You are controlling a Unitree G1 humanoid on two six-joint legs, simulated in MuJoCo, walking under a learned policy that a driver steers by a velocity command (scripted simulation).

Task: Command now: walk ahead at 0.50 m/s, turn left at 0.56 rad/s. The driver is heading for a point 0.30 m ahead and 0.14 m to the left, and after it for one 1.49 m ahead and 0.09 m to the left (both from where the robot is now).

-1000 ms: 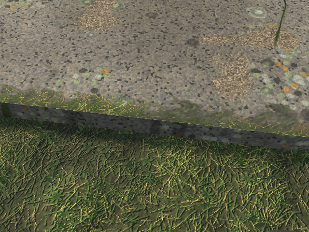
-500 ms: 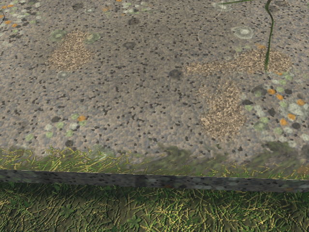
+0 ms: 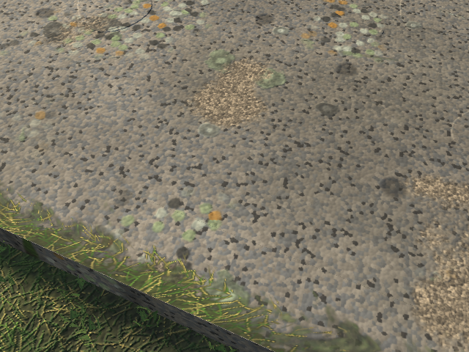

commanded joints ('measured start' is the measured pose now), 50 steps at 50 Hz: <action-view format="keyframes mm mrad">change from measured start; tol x32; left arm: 1 -3 82 20 -161 -11 -10 -15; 24 -737 1 -75 -601 42 34 -20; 30 140 199 35 -372 39 42 2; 34 -248 80 7 -359 -7 35 -3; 50 95 52 -34 -50 43 -100 -104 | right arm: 1 333 -321 -99 30 10 5 -36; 23 651 -181 -37 108 22 -47 -113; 50 -86 -1 43 -255 -24 -32 28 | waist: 1 -107 308 -317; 24 -145 46 51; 29 221 156 -332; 31 160 -410 -456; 35 -77 -32 -42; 50 19 -46 -108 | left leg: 1 746 358 -781 -244 -41 265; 8 330 170 -376 -344 416 134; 21 853 255 -656 -258 305 172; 25 473 202 -518 -513 344 97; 29 180 150 -361 -23 1448 -17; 30 137 62 -365 337 1082 -66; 31 -30 -142 -318 719 -153 -110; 41 -565 -33 -422 955 139 42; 50 -396 64 -143 313 270 -152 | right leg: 1 -675 109 135 874 -88 9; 12 -672 -22 312 559 211 49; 22 -1682 -16 367 1269 -232 -38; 30 -19 25 512 343 -58 -168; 32 -96 -304 1347 -192 -50 -209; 37 -556 -191 688 -161 -120 -139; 50 -138 -67 378 -327 667 -250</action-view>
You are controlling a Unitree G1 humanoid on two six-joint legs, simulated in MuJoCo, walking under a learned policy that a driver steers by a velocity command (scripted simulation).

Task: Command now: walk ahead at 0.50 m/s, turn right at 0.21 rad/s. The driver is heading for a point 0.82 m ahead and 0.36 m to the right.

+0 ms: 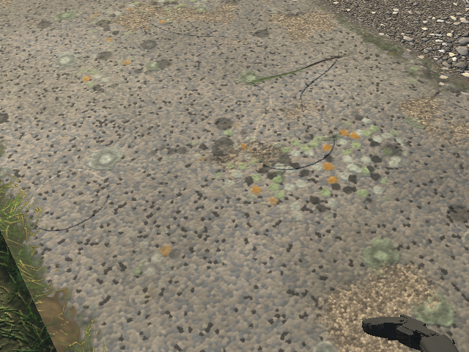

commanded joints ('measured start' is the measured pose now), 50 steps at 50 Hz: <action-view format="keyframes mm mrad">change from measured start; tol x32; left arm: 1 62 131 19 -30 -16 -25 -18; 10 205 10 -10 -91 9 -34 -3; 29 -542 118 50 -255 -123 74 29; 36 -70 376 156 -218 -106 85 50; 50 -175 265 138 -272 -111 87 93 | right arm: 1 -125 -46 -16 -86 -5 13 4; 7 -158 -110 -60 -109 17 -1 -22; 11 595 -173 -94 122 3 -36 -79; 50 -45 -123 -79 -32 58 -44 -91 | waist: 1 -21 -74 67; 7 -116 -105 79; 10 -222 276 -534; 13 -210 64 5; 30 -108 42 165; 36 23 -208 -340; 50 -38 -91 26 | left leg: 1 77 9 94 -229 -35 -42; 7 394 -52 152 -519 -134 41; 10 1618 400 -461 -493 178 516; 16 793 282 -103 -833 -74 209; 28 855 246 300 -896 -15 57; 33 952 229 359 -424 599 0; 34 753 189 355 -148 423 -42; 35 267 6 304 278 -490 -118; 37 48 -20 -9 481 -596 -83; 50 442 -32 60 -418 -69 -117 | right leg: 1 86 -203 182 -140 530 -160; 8 102 -226 204 120 1158 -55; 10 -519 57 165 748 83 90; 12 -777 -32 263 1072 -46 31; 25 -555 -142 141 447 451 26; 33 -237 25 -8 228 214 -91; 36 548 -376 997 -44 98 -394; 42 -104 -214 520 -121 406 -257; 50 -210 -105 390 -34 486 -157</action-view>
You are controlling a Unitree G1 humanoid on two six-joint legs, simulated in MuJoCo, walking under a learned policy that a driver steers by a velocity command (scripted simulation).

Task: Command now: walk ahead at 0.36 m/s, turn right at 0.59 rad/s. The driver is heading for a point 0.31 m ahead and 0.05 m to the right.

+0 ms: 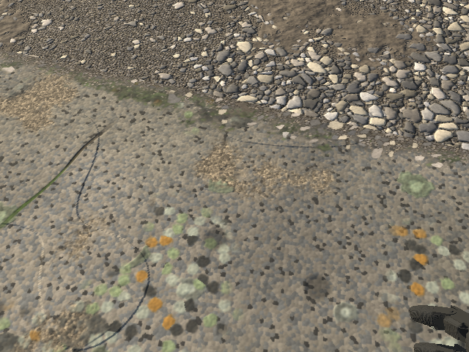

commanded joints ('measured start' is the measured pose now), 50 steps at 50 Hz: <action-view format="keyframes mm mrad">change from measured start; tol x16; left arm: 1 -6 163 45 -72 -8 5 10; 6 -69 63 19 -151 7 14 20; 8 166 118 12 -148 3 2 9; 27 -213 51 -24 -205 64 54 -4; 50 -113 19 -17 -100 34 27 4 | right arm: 1 -45 -70 -15 -70 10 -8 8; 8 219 -195 -65 -49 -10 10 3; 16 33 -96 -29 -46 -14 65 2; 50 177 -59 -13 181 2 88 -18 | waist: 1 -17 -100 -77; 5 -92 -132 -128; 8 -62 298 -441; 13 -51 91 -120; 23 -44 102 -140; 25 -151 -238 -120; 50 -97 -29 -41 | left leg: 1 211 -101 54 -134 88 -6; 5 389 -96 40 -315 160 60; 7 890 344 -358 -215 779 298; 8 926 437 -571 -255 524 389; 10 752 283 -343 -302 233 317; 13 453 160 -147 -373 219 276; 18 424 143 -31 -369 352 298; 25 284 -47 132 -189 -333 47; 50 483 -15 95 -218 -22 34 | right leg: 1 -59 -196 177 -21 352 -128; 5 -9 -146 254 203 273 -39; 6 -120 -90 190 419 121 15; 7 -353 28 87 695 -512 84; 10 -520 -104 21 970 -346 163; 22 47 -115 -124 122 28 95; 24 164 -287 91 -3 159 18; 26 -103 -326 150 -80 -151 -65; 50 -22 -168 -17 59 152 36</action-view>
